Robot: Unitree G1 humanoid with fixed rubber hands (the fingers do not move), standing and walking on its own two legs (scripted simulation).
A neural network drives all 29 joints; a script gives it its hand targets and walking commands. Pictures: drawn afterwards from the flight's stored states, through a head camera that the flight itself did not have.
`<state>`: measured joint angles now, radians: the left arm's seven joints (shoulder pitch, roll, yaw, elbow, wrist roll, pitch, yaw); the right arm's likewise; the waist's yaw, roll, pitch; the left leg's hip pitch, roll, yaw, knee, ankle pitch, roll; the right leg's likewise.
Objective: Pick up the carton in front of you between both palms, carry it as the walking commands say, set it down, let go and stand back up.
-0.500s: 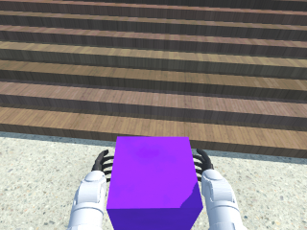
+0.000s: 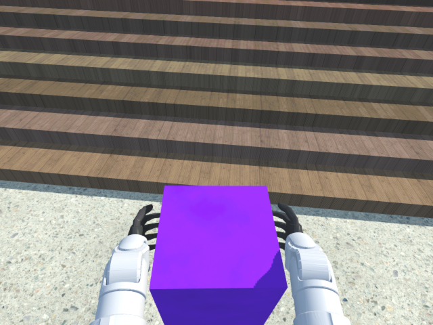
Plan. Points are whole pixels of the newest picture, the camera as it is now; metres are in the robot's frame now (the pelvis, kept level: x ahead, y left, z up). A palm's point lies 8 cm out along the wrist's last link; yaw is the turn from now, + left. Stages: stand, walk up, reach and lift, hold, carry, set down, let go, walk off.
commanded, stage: reach and lift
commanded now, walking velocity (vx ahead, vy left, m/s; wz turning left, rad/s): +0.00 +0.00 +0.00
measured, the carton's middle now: (215, 259) +0.29 +0.00 -0.04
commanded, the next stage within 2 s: hold in 0.40 s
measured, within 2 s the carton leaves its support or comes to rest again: neither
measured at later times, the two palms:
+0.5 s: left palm (135, 239) +0.29 +0.15 +0.04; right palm (295, 236) +0.29 -0.15 +0.05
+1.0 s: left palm (134, 238) +0.29 +0.15 +0.05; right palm (296, 236) +0.29 -0.15 +0.05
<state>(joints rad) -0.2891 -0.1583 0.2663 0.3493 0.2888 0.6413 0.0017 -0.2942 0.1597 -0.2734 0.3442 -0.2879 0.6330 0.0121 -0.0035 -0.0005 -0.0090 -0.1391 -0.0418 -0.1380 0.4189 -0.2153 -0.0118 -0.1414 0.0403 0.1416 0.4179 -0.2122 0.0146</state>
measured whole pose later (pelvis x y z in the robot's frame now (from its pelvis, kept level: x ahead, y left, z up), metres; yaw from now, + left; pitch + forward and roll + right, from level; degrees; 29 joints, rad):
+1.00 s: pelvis +0.00 +0.00 +0.00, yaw +0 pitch -7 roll +0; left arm -0.30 -0.16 0.25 0.26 0.29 0.76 0.00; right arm -0.30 0.16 -0.26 0.26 -0.29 0.75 0.02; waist 0.00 0.00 0.01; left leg -0.06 -0.04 -0.13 0.38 -0.20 -0.01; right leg -0.06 0.04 0.13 0.38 -0.19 0.01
